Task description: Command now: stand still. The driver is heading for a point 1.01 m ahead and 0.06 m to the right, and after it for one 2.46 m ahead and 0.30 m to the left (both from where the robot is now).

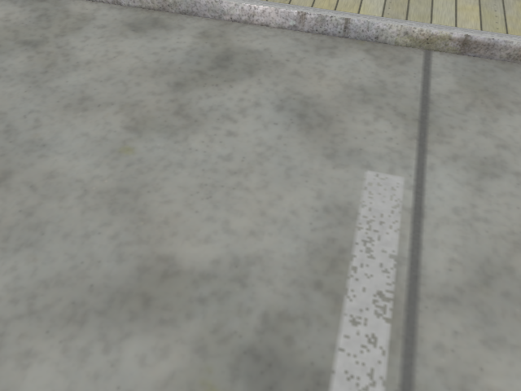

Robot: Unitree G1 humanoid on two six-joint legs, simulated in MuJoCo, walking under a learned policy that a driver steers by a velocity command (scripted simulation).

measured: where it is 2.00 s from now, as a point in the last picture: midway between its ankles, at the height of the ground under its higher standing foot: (254, 311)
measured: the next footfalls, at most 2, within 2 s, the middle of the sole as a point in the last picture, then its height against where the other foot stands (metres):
right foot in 1.24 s outside the picture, level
left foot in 1.78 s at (210, 296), level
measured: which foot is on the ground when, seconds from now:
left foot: down 0.00-1.00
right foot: down 0.00-0.76, up 0.78-1.00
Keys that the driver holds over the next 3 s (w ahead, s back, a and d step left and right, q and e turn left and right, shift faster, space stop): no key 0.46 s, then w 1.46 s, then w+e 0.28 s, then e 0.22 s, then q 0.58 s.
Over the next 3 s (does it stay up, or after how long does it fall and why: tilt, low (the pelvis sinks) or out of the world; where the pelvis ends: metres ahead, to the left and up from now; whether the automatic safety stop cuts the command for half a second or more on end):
stays up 1.03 0.06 0.00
